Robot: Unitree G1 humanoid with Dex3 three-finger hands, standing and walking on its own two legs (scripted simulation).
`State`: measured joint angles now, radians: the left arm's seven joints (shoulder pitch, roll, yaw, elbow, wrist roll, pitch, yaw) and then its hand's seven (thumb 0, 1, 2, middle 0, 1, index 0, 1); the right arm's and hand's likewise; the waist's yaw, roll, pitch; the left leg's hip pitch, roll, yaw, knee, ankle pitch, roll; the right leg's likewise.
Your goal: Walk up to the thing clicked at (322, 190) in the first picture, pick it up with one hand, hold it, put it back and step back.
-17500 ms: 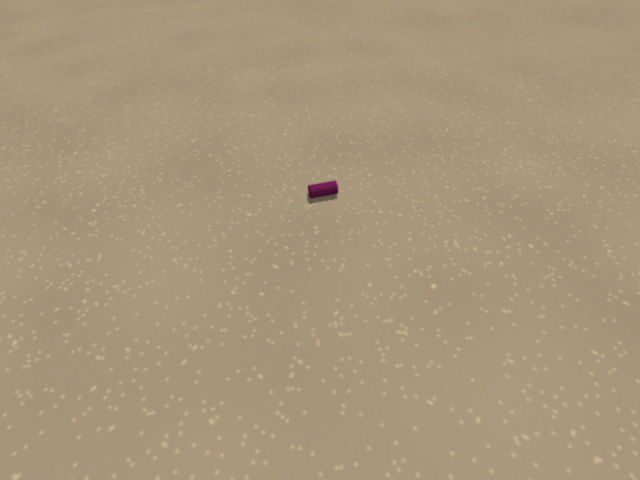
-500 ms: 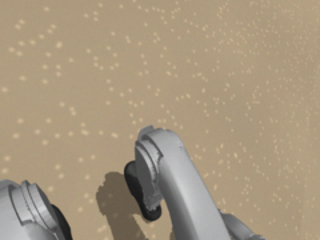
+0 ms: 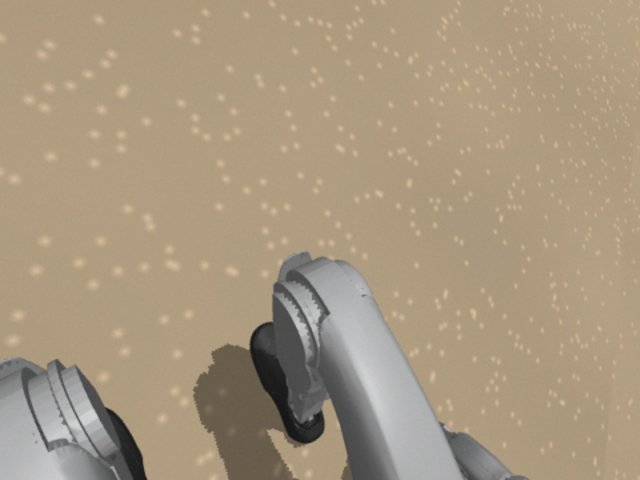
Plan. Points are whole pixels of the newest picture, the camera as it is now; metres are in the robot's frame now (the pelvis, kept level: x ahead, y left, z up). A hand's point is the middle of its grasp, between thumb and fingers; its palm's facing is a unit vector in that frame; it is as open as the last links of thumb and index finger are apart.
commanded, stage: settle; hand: left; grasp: from above
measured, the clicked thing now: out of the picture +0.49 +0.30 -0.28
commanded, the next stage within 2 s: lift in 0.62 s
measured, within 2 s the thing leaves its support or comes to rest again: leaves its support in 0.12 s
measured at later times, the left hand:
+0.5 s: hand out of the picture +0.47 +0.32 -0.16, palm faces -0.43 -0.10 -0.90, open 9.1 cm
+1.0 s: hand out of the picture +0.44 +0.32 -0.10, palm faces -0.47 -0.12 -0.88, open 9.0 cm
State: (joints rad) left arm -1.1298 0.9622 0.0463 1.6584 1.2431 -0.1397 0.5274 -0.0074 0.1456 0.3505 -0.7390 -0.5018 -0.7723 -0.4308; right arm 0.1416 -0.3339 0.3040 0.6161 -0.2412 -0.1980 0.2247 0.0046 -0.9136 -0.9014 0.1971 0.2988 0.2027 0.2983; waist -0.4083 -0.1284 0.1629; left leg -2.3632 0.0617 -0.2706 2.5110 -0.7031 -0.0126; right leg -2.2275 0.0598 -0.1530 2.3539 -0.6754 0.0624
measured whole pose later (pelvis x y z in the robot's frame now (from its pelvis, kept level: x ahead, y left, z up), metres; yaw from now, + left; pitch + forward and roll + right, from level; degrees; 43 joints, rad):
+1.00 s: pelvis -0.01 -0.01 +0.04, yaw +7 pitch +34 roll -8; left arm -0.96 0.71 -0.01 1.21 1.15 -0.08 0.13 -0.02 0.19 0.26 -0.82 -0.35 -0.83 -0.31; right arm 0.21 -0.29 0.09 0.64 -0.10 0.04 0.11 0.01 -0.91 -0.90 0.20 0.30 0.20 0.30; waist -0.25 0.01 -0.05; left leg -2.29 0.04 -0.15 2.32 -0.63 -0.01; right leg -2.19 0.01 -0.07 2.25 -0.66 0.04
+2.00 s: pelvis +0.02 +0.00 +0.34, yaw +13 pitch +18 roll -3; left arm -0.38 0.44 -0.17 0.84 1.00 -0.02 0.12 -0.02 0.19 0.23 -0.87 -0.24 -0.88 -0.23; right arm 0.22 -0.24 -0.02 0.74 0.03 0.00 -0.05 0.01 -0.90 -0.90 0.20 0.30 0.20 0.30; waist -0.08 0.04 -0.15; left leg -1.10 0.06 -0.01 1.27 -0.48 0.00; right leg -1.05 -0.01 -0.02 1.23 -0.49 0.03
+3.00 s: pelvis +0.08 +0.01 +0.45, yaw +13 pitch +5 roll +0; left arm -0.29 0.39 -0.21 0.77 1.02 -0.02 0.05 -0.02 0.21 0.22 -0.89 -0.19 -0.88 -0.19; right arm 0.23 -0.26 -0.06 0.72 0.05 0.05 -0.04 0.01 -0.90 -0.90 0.20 0.30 0.20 0.30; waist -0.03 0.03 -0.05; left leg -0.42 0.04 0.05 0.63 -0.30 -0.01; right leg -0.40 -0.03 0.02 0.62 -0.31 0.03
